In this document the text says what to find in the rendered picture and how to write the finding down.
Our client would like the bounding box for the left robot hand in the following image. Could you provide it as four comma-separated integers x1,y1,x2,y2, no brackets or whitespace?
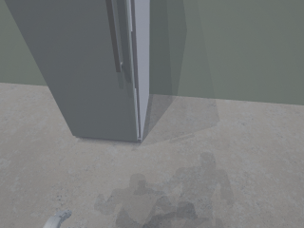
43,210,72,228

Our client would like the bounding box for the handle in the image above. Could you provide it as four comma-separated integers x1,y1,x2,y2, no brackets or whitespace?
105,0,123,73

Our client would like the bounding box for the fridge door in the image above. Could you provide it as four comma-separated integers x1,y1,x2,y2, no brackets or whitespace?
5,0,139,142

